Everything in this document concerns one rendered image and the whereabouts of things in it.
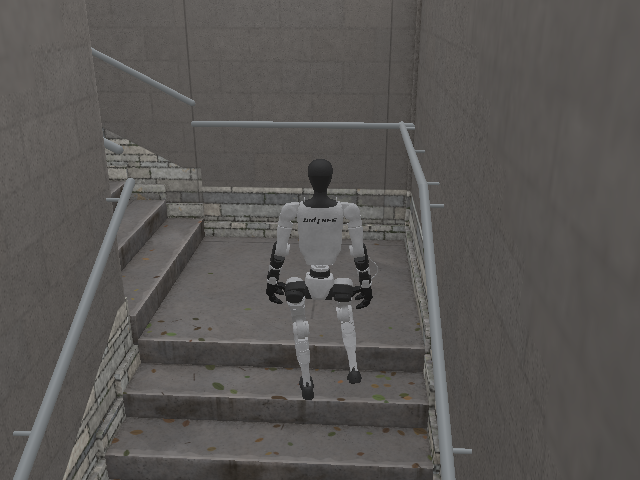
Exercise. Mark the stairs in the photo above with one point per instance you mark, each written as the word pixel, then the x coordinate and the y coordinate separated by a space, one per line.
pixel 153 251
pixel 235 411

